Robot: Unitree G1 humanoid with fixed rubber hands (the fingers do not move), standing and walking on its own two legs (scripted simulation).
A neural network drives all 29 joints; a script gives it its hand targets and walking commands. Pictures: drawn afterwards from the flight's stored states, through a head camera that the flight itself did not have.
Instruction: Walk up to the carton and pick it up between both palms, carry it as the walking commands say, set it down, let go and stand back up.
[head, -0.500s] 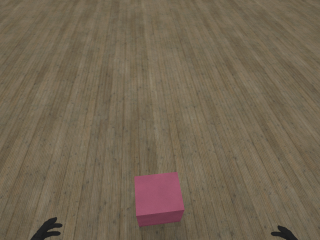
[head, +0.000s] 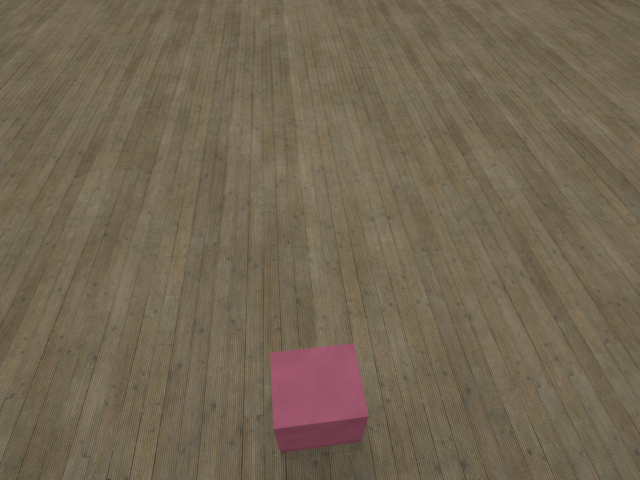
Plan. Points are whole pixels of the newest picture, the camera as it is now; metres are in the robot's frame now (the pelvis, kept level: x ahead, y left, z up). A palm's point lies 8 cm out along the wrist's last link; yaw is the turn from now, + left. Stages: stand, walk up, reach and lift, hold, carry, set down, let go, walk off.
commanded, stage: walk up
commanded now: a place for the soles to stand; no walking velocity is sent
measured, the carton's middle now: (316, 398) +0.45 +0.03 -0.66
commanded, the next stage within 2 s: none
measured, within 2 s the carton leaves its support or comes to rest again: neither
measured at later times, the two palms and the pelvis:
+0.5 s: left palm out of the picture +0.12 +0.30 -0.11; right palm out of the picture +0.07 -0.32 -0.12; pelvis +0.02 -0.01 -0.01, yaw +1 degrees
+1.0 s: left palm (126, 473) +0.15 +0.26 -0.11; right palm (619, 479) +0.17 -0.38 -0.12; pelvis +0.08 -0.06 -0.02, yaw +8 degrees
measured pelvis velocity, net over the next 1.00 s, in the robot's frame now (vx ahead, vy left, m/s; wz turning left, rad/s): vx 0.08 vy -0.06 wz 0.15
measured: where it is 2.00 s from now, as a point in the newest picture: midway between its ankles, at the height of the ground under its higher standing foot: outside the picture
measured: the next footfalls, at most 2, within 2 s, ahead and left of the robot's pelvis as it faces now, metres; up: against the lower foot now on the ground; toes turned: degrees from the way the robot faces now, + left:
left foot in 1.16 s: +0.12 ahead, +0.09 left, +0.00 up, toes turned +4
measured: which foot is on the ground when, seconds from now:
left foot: down 0.00-0.94, up 0.96-1.00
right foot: down 0.00-1.00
